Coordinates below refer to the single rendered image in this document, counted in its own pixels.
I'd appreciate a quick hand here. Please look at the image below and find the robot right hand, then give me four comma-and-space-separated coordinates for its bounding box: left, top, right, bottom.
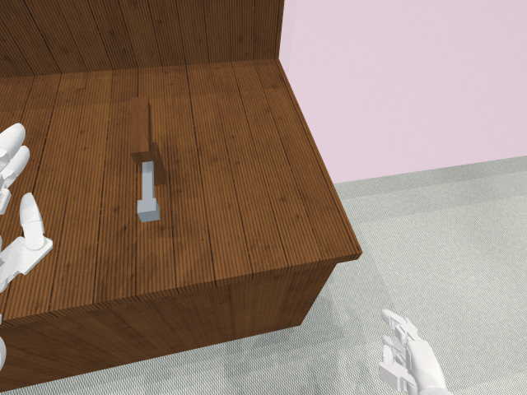
379, 309, 447, 395

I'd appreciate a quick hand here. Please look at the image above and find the counter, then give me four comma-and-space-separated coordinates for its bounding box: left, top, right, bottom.
0, 0, 363, 393

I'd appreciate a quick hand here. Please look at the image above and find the tap lever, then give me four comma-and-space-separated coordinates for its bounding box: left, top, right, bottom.
138, 161, 160, 222

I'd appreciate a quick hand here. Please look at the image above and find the robot left hand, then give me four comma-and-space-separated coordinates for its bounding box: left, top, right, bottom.
0, 123, 53, 293

